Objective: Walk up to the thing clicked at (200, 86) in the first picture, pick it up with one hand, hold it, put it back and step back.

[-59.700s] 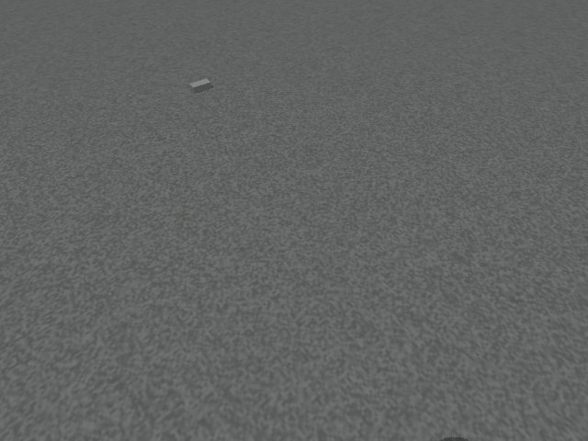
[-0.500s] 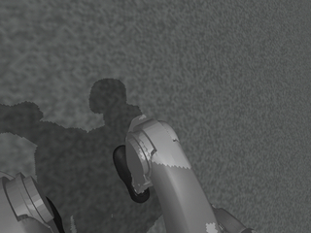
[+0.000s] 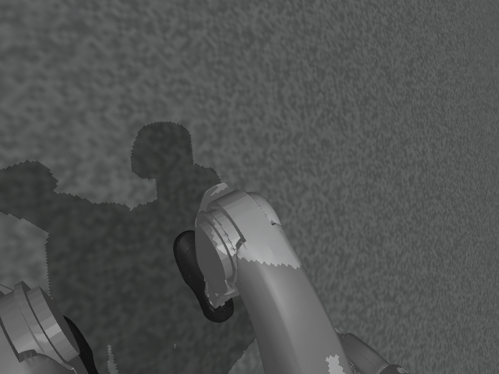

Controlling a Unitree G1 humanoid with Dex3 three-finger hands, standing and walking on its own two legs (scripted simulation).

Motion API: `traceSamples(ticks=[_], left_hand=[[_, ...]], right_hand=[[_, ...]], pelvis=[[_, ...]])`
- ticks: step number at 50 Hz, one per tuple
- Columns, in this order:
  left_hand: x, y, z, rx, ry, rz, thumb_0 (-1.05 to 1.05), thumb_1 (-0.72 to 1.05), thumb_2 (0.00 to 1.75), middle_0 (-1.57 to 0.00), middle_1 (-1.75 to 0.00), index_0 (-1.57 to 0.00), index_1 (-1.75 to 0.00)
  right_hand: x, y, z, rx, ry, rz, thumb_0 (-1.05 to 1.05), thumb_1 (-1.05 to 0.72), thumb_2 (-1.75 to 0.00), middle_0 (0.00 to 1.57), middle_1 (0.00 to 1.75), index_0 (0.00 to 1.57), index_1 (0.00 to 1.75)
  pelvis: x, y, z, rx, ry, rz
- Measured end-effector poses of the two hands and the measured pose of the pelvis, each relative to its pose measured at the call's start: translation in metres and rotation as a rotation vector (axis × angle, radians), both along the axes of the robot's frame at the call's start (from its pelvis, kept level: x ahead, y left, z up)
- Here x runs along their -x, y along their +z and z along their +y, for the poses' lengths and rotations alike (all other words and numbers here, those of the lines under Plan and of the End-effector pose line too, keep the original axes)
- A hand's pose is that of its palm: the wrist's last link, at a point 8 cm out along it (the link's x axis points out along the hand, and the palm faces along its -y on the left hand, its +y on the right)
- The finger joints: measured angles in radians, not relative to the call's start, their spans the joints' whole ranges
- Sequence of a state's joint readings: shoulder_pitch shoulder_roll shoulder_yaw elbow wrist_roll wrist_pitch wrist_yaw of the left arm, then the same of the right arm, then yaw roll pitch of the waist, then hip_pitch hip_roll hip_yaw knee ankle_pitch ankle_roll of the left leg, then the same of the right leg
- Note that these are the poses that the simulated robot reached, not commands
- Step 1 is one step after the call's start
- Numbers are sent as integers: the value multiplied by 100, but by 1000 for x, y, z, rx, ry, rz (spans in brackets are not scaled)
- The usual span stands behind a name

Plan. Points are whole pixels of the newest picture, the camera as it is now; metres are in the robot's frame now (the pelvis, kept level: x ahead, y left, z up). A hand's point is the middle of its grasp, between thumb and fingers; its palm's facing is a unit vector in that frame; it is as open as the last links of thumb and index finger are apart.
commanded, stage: open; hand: left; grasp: from above
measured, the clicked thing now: out of the picture +0.47 +0.38 -0.29
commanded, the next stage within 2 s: withdraw in 0.78 s
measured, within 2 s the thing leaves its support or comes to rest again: neither
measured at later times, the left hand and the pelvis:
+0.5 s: hand out of the picture +0.47 +0.37 -0.25, palm faces -0.37 -0.25 -0.89, open 14.0 cm; pelvis +0.00 +0.00 +0.00, yaw +0 degrees
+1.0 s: hand out of the picture +0.47 +0.37 -0.25, palm faces -0.36 -0.26 -0.90, open 14.2 cm; pelvis +0.00 +0.00 +0.00, yaw -1 degrees
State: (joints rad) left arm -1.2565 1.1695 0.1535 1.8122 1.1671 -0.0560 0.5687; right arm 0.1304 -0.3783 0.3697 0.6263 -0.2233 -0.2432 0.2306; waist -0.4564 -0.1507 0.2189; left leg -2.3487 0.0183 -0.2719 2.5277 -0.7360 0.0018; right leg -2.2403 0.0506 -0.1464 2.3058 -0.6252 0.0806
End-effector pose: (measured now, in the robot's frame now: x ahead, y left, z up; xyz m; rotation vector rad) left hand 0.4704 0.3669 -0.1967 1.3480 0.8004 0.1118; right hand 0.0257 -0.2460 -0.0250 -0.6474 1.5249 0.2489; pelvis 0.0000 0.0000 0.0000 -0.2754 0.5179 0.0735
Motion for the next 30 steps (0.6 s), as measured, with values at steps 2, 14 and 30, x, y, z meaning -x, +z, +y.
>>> traceSamples(ticks=[2,14,30], left_hand=[[-1,0,0,-2,-1,3,0,-9,60,-47,-68,-48,-68],[-1,-1,-1,3,-6,8,0,-36,84,-25,-86,-25,-87],[-1,-1,1,-5,-3,7,0,-53,100,-11,-99,-9,-101]], right_hand=[[1,0,0,-1,-3,2,0,-89,-90,20,30,20,30],[6,1,5,-1,-13,15,0,-89,-90,20,30,20,30],[5,0,5,-3,-10,20,0,-89,-90,20,30,20,30]], pelvis=[[0,0,0,1,0,-1],[1,2,1,5,-4,1],[1,3,1,5,-3,3]])
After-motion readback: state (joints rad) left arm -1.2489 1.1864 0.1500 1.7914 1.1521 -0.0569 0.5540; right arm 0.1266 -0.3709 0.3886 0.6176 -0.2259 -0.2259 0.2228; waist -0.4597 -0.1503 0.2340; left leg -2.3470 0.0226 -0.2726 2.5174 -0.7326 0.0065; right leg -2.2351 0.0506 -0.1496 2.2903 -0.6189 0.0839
